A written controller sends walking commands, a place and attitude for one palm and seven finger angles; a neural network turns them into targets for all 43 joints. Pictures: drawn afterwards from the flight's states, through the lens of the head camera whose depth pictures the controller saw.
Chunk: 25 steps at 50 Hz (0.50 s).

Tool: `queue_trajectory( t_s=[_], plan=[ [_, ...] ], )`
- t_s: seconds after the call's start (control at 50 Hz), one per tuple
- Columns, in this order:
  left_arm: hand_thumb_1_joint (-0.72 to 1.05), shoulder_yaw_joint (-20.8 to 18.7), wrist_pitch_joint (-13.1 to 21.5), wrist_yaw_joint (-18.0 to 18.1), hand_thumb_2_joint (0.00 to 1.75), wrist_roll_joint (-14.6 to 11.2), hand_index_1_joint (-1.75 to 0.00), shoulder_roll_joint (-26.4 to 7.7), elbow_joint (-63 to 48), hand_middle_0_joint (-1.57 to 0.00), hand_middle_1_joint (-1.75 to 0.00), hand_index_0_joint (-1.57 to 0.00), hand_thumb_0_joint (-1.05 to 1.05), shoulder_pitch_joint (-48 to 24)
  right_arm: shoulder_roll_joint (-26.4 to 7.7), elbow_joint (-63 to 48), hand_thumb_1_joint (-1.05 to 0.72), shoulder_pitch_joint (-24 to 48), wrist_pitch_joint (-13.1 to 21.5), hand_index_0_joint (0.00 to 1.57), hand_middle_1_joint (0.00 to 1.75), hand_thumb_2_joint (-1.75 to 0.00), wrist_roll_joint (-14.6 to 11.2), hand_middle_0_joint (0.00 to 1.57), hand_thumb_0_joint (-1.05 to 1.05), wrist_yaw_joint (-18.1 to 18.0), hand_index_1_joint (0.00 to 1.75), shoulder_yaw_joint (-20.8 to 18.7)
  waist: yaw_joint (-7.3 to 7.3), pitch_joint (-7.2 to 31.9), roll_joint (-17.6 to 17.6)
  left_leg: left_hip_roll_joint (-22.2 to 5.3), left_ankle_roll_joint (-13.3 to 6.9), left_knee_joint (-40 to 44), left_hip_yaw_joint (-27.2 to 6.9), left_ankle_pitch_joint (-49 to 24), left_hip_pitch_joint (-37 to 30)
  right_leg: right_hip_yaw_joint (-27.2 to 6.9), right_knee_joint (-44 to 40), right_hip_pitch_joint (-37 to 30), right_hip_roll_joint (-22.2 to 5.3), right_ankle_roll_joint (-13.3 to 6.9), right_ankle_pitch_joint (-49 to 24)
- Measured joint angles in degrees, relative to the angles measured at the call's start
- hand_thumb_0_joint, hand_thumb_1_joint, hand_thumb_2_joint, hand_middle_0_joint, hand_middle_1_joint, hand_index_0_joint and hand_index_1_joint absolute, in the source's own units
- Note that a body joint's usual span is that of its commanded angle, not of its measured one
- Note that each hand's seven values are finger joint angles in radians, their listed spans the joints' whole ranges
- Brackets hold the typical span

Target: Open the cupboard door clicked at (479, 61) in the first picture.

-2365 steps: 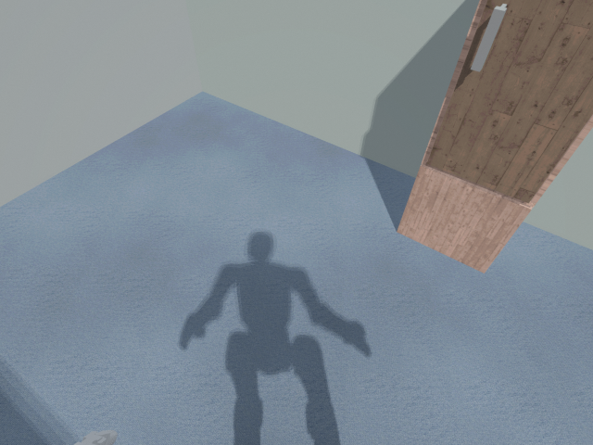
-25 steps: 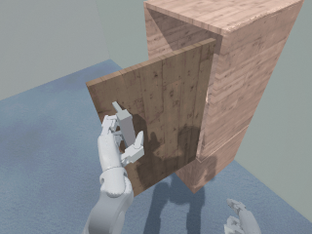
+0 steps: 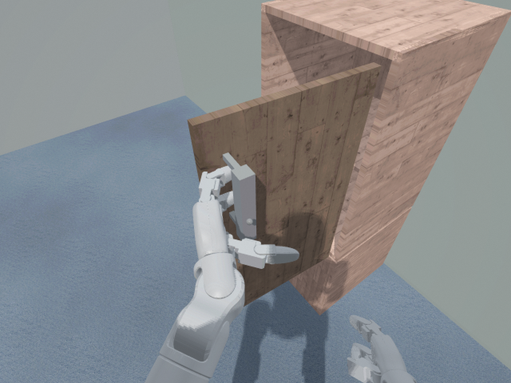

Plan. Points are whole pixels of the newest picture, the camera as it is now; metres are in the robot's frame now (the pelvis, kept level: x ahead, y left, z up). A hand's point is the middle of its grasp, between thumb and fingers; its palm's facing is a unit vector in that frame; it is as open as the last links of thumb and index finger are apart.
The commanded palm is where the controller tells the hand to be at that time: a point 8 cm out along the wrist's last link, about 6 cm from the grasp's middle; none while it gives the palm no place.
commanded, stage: open thumb and fingers to let go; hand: left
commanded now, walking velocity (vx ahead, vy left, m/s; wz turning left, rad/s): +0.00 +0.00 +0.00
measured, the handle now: (238, 199) +0.37 +0.07 +0.12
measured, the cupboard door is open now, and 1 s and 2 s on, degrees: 85 87 87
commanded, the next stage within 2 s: slide the hand sideways off the handle in 0.10 s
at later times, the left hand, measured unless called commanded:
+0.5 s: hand (250, 237) +0.28 +0.04 +0.13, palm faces -0.09 -1.00 -0.02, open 16.5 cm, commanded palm +0.25 +0.08 +0.12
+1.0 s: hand (217, 264) +0.24 +0.08 +0.12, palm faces -0.04 -1.00 -0.04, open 16.4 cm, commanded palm +0.21 +0.13 +0.12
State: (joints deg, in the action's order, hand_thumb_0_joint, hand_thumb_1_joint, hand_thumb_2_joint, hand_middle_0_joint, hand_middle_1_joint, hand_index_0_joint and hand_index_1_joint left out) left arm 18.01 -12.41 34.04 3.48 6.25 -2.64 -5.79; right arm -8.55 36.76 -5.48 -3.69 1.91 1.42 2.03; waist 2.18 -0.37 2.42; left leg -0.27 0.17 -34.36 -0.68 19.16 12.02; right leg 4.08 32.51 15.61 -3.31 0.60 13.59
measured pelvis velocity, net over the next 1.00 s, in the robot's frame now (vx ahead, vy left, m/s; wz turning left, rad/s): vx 0.02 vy -0.02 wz -0.01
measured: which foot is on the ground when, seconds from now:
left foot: down 0.00-1.00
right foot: down 0.00-1.00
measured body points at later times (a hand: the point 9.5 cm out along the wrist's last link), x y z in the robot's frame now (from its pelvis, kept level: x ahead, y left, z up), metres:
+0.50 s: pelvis +0.00 -0.01 +0.00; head -0.02 -0.03 +0.45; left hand +0.28 +0.09 +0.13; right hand +0.18 -0.22 -0.09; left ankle +0.00 +0.12 -0.73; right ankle +0.04 -0.13 -0.73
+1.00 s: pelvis +0.02 -0.02 +0.00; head +0.01 -0.04 +0.45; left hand +0.24 +0.13 +0.12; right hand +0.23 -0.22 -0.07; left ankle +0.00 +0.12 -0.73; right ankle +0.04 -0.13 -0.73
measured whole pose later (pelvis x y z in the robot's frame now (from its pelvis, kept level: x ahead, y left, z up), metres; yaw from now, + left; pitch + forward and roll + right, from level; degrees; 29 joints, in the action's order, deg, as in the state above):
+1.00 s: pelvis +0.02 -0.02 +0.00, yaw +0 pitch -2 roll +0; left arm 6.5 -3.6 -1.5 -5.3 -6.2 -22.7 20.2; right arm -12.3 28.8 -11.4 4.6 -0.7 -2.1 3.2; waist 2.6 0.7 3.1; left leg -2.1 1.5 -34.6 -1.0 21.4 11.5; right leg 4.4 34.3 16.0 -1.6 -0.4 16.5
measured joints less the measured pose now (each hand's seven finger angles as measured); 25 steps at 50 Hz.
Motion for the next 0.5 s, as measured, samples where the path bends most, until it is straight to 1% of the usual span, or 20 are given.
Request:
queue_trajectory(
  t_s=[0.14, 0.22, 0.24, 0.26, 0.3, 0.34, 0.36, 0.38, 0.42, 0.46, 0.5],
  plan=[
    [-0.5, 0.2, -0.5, 1.2, 0.3, -0.4, -0.59, 0.7, 2.6, -0.22, -0.61, -0.22, -0.02, -2.8, 0.6, 1.1, -0.91, 0.1, -1.5, 0.21, 0.3, -0.9, 0.2, 0.2, 0.01, 0.2, 0.3, 0.6, 0.1, 0.1, -0.3, 0.1, -0.2, -0.3, 0.4, -0.1, 0.7, -0.4, 0.2, 0.9, -0.1, 0.1, -0.3],
    [-0.5, -0.3, -0.6, 1.6, 0.3, -0.6, -0.48, 1.0, 3.5, -0.22, -0.48, -0.21, -0.02, -3.7, 0.5, 1.2, -0.91, 0.0, -2.1, 0.21, 0.3, -0.9, 0.3, 0.2, 0.01, 0.0, 0.3, 0.5, -0.08, 0.2, -0.4, -0.1, -0.1, -0.1, 0.5, -0.3, 0.8, -0.5, 0.0, 1.0, 0.1, 0.0, -0.5],
    [-0.5, -0.7, -0.3, 0.3, 0.3, 0.3, -0.47, 0.8, 3.0, -0.22, -0.46, -0.2, -0.02, -3.1, 0.4, 1.0, -0.91, -0.2, -2.3, 0.21, 0.3, -0.9, 0.2, 0.2, 0.01, 0.1, 0.3, 0.5, -0.22, 0.1, -0.5, 0.0, -0.1, 0.1, 0.4, -0.3, 0.7, -0.5, 0.0, 0.9, 0.1, 0.1, -0.5],
    [-0.5, -1.3, 0.7, -3.0, 0.3, 1.0, -0.46, 0.4, 2.4, -0.22, -0.44, -0.18, -0.02, -2.0, 0.2, 0.2, -0.91, -0.8, -2.5, 0.21, 0.3, -0.9, 0.0, 0.2, 0.01, -0.1, 0.3, 0.5, -0.27, 0.0, -0.7, 0.0, -0.1, 0.2, 0.4, -0.4, 0.7, -0.4, 0.1, 1.0, 0.0, 0.1, -0.4],
    [-0.5, -2.4, 3.4, -11.6, 0.3, 1.1, -0.44, -2.0, 1.0, -0.21, -0.41, -0.14, -0.02, 0.0, -0.4, -1.6, -0.91, -2.6, -2.4, 0.21, 0.3, -0.9, -0.5, 0.2, 0.01, -1.0, 0.3, 0.5, -0.11, -0.1, -1.0, 0.1, -0.1, 0.3, 0.1, -0.5, 0.6, -0.2, 0.5, 1.0, -0.1, 0.1, -0.2],
    [-0.5, -3.2, 5.9, -20.0, 0.3, -0.7, -0.41, -5.3, 0.2, -0.19, -0.38, -0.1, -0.02, 1.2, -1.4, -3.1, -0.91, -4.3, -1.7, 0.21, 0.3, -0.9, -1.3, 0.2, 0.01, -1.9, 0.3, 0.6, 0.07, -0.3, -0.7, 0.2, 0.0, -0.2, -0.2, -0.3, 0.7, 0.1, 1.0, 0.9, -0.2, 0.0, 0.2],
    [-0.5, -3.5, 6.8, -23.3, 0.3, -2.0, -0.39, -6.7, -0.1, -0.18, -0.37, -0.08, -0.02, 1.5, -2.0, -3.6, -0.91, -4.9, -1.2, 0.21, 0.3, -0.9, -1.7, 0.2, 0.01, -2.3, 0.3, 0.6, 0.11, -0.4, -0.4, 0.2, 0.0, -0.5, -0.3, -0.1, 0.7, 0.3, 1.2, 0.9, -0.3, -0.1, 0.4],
    [-0.5, -3.8, 7.3, -25.8, 0.3, -3.2, -0.38, -7.7, -0.3, -0.17, -0.36, -0.07, -0.02, 1.7, -2.5, -3.9, -0.91, -5.4, -0.5, 0.21, 0.3, -0.9, -2.1, 0.2, 0.01, -2.6, 0.3, 0.6, 0.11, -0.4, -0.1, 0.3, 0.1, -0.7, -0.4, 0.0, 0.8, 0.3, 1.5, 0.9, -0.3, -0.1, 0.6],
    [-0.5, -4.5, 7.6, -28.4, 0.3, -5.4, -0.36, -8.4, -0.7, -0.15, -0.34, -0.07, -0.02, 2.2, -3.4, -4.0, -0.91, -6.0, 0.8, 0.2, 0.3, -0.9, -2.6, 0.2, 0.01, -2.9, 0.3, 0.6, 0.04, -0.3, 0.4, 0.3, 0.1, -1.1, -0.5, 0.3, 0.9, 0.4, 1.9, 1.1, -0.4, -0.1, 0.9],
    [-0.5, -5.2, 7.2, -28.9, 0.3, -6.6, -0.34, -7.9, -1.6, -0.13, -0.33, -0.08, -0.02, 3.2, -3.7, -4.1, -0.91, -6.2, 1.9, 0.2, 0.3, -0.9, -2.8, 0.2, 0.01, -2.8, 0.3, 0.5, -0.06, 0.0, 0.6, 0.3, 0.1, -1.1, -0.3, 0.4, 1.0, 0.2, 2.2, 1.4, -0.4, 0.0, 1.0],
    [-0.5, -5.7, 6.7, -28.6, 0.3, -6.8, -0.33, -6.9, -3.0, -0.11, -0.32, -0.09, -0.02, 4.7, -3.7, -4.2, -0.91, -6.3, 2.8, 0.2, 0.3, -0.9, -2.8, 0.2, 0.02, -2.4, 0.3, 0.4, -0.19, 0.4, 0.6, 0.1, 0.2, -0.9, -0.1, 0.4, 1.0, 0.0, 2.2, 1.6, -0.2, 0.0, 1.1]
  ],
)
